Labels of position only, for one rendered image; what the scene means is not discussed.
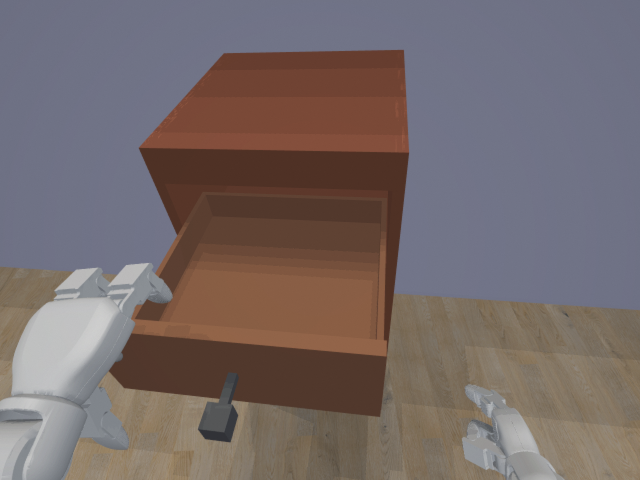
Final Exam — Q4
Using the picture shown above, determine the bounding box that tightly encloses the handle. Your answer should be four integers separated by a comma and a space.
198, 372, 239, 442

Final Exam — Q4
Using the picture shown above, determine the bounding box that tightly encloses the left robot hand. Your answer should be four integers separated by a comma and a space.
11, 263, 173, 450

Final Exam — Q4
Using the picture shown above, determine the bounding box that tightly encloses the cabinet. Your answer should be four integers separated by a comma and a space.
139, 50, 409, 407

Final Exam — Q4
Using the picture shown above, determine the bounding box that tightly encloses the right robot hand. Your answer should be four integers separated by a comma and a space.
462, 384, 540, 478

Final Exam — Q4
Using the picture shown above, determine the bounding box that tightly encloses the robot left forearm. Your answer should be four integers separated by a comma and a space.
0, 394, 88, 480

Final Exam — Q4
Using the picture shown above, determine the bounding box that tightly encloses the drawer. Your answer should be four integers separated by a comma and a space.
109, 192, 387, 417

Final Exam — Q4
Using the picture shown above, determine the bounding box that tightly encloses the robot right forearm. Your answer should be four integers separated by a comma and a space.
505, 451, 565, 480

